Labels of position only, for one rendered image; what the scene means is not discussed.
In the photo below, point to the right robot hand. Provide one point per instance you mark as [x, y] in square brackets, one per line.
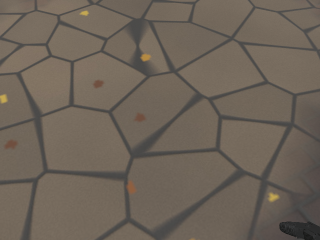
[306, 231]

